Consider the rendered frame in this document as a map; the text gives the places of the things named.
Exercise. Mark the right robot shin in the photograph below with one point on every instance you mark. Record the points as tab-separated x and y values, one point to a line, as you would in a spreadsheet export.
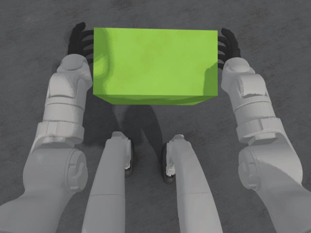
170	169

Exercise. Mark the carton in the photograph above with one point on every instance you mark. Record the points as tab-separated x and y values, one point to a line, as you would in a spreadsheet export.
155	66

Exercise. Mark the right robot upper arm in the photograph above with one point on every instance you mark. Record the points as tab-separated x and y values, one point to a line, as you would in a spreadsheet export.
273	171

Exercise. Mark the right robot hand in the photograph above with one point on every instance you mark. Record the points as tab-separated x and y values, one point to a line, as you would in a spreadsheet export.
230	49

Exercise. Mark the robot right forearm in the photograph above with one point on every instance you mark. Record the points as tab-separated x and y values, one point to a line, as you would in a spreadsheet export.
256	120

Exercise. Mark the left robot upper arm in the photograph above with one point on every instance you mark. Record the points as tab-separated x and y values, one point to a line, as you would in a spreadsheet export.
51	178

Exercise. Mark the right robot foot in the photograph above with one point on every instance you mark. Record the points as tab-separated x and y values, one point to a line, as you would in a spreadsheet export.
168	179

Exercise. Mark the robot left forearm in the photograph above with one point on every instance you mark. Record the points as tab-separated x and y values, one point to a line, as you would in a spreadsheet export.
64	107

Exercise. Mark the left robot hand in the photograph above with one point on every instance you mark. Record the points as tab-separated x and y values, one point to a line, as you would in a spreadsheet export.
76	45

